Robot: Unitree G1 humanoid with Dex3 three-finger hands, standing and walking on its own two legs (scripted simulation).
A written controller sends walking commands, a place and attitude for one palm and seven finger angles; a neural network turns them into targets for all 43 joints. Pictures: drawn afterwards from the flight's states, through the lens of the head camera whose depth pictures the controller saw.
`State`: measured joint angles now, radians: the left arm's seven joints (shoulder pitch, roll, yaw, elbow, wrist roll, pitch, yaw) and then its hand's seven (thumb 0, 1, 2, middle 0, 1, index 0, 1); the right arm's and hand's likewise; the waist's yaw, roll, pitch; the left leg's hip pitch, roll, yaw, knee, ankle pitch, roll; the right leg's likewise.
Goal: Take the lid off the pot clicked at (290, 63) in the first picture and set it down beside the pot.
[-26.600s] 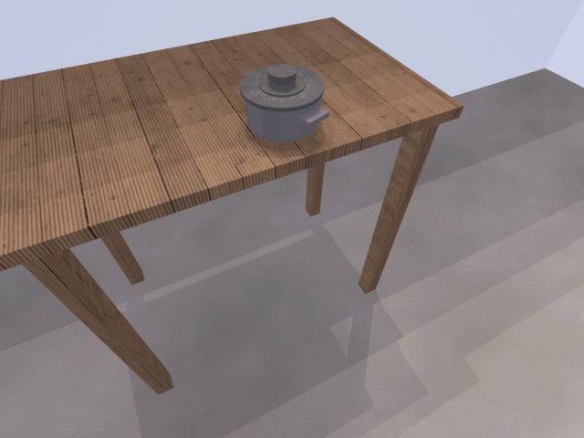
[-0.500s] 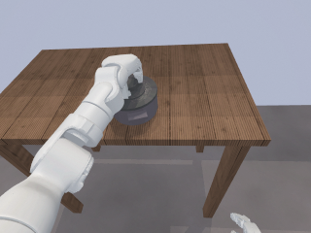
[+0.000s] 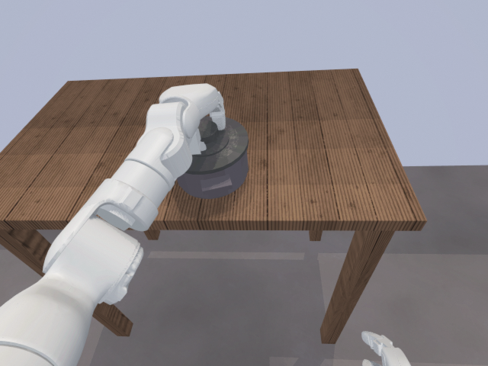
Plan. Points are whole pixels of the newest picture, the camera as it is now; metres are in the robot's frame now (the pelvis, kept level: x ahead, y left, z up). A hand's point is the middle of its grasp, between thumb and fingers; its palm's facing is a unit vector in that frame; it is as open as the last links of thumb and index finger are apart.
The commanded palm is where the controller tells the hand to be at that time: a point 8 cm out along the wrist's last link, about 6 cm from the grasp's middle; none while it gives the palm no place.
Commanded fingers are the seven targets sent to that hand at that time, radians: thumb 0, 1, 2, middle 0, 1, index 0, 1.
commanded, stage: lift the lid straight up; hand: left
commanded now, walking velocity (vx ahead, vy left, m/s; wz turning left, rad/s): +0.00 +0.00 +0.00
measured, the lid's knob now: (203, 132) +0.47 +0.08 +0.16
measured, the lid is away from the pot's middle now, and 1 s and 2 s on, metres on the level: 0.00 0.01 0.02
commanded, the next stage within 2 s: move the lid sideways beside the pot in 1.74 s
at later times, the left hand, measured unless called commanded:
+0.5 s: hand (187, 111) +0.44 +0.09 +0.22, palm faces -0.19 -0.03 -0.98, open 8.4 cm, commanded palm +0.42 +0.09 +0.29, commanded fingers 0.00 0.45 1.24 -0.92 -0.88 -0.86 -0.86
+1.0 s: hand (183, 84) +0.45 +0.08 +0.27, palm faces -0.13 -0.02 -0.99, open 8.4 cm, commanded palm +0.43 +0.09 +0.33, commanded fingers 0.00 0.45 1.24 -0.92 -0.88 -0.86 -0.86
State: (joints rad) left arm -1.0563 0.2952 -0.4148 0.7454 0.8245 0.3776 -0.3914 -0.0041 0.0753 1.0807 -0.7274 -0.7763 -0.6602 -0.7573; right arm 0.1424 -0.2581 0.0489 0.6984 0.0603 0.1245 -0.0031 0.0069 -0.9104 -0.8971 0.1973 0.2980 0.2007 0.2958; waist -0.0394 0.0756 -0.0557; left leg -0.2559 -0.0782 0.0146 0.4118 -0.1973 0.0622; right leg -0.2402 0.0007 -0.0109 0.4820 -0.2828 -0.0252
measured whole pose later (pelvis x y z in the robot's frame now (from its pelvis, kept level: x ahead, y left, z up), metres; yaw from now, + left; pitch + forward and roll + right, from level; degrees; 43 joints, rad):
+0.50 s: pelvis +0.00 +0.00 +0.00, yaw +0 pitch +2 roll +1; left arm -1.15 0.32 -0.42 0.76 0.84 0.39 -0.43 -0.02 0.06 1.08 -0.74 -0.78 -0.67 -0.76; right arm 0.13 -0.26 0.06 0.70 0.06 0.11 0.00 0.01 -0.91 -0.90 0.20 0.30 0.20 0.30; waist -0.03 0.07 -0.06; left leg -0.25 -0.08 0.01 0.40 -0.19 0.06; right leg -0.24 0.00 -0.01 0.48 -0.27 -0.02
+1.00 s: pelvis -0.01 +0.01 +0.00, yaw +0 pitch +2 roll +1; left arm -1.27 0.33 -0.41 0.79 0.85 0.38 -0.46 -0.02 0.06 1.08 -0.75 -0.78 -0.67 -0.76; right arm 0.15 -0.26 0.07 0.71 0.06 0.08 -0.01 0.01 -0.91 -0.90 0.20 0.30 0.20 0.30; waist -0.03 0.07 -0.06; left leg -0.25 -0.09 0.02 0.38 -0.17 0.07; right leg -0.24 -0.01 -0.01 0.47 -0.26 -0.02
